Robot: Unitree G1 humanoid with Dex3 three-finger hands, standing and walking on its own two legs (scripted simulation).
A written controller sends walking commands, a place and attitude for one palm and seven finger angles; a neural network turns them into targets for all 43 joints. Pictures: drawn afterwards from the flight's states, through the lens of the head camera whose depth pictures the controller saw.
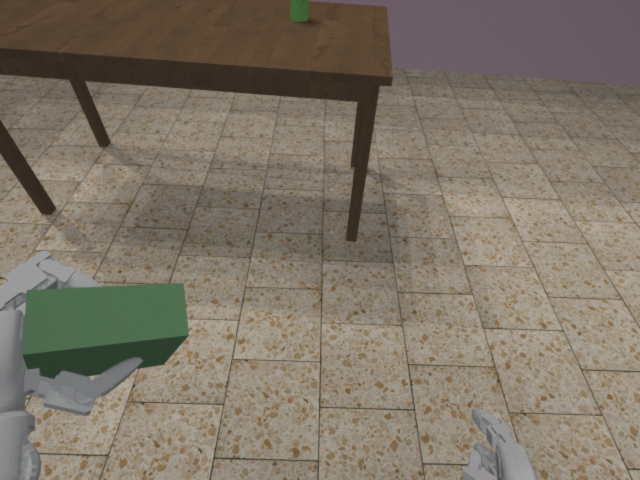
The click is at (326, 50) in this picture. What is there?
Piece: table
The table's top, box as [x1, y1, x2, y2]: [0, 0, 392, 85]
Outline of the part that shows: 0,0 0,56 391,85 392,71 386,6 308,1 308,19 303,22 295,22 289,18 289,0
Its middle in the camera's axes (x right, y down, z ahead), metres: -0.51 -0.76 +1.38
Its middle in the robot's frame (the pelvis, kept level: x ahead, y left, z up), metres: +1.52 +0.59 -0.03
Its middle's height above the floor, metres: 0.74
